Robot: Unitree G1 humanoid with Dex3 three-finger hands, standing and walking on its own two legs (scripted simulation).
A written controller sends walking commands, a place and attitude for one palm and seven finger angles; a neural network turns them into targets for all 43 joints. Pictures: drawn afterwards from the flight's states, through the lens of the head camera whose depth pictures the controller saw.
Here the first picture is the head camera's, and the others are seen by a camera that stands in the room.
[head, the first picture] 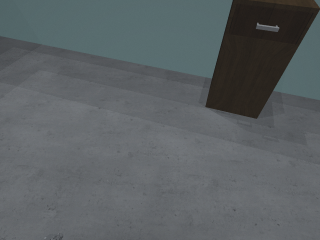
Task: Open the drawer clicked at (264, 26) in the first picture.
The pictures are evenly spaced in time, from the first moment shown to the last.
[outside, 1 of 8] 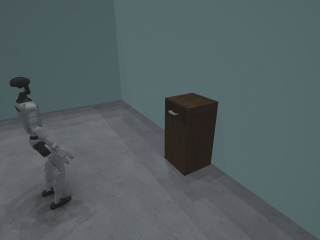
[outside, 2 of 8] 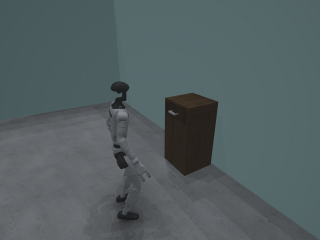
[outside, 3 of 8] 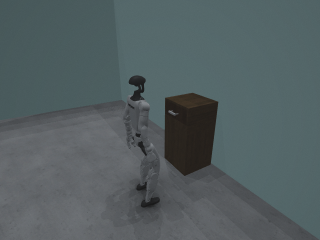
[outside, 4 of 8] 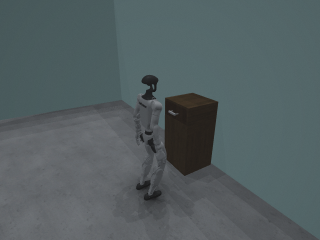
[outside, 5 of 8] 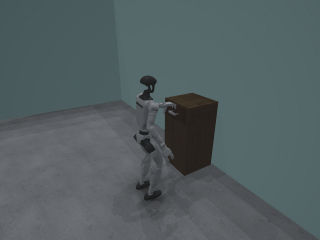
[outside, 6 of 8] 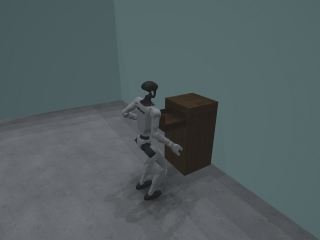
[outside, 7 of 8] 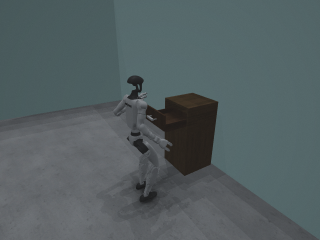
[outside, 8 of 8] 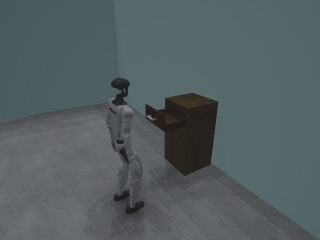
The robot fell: no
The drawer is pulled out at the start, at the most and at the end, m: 0.00 0.30 0.29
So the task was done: yes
